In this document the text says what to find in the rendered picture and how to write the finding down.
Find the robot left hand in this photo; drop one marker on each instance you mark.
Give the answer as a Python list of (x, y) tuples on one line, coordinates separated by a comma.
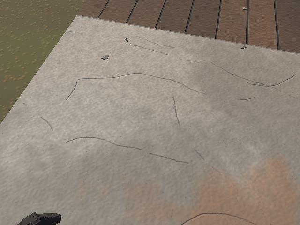
[(41, 219)]

